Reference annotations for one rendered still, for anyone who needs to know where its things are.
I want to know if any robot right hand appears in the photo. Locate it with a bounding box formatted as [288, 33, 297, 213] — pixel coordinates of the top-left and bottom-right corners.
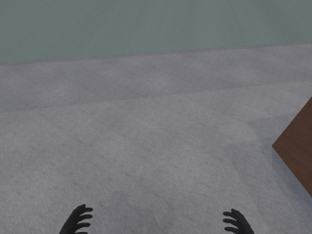
[222, 209, 254, 234]

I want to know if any pedestal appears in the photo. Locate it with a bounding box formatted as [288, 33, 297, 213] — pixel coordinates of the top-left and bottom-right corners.
[272, 97, 312, 197]

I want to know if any robot left hand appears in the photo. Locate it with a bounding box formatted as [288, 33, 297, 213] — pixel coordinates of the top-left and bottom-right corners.
[59, 204, 93, 234]

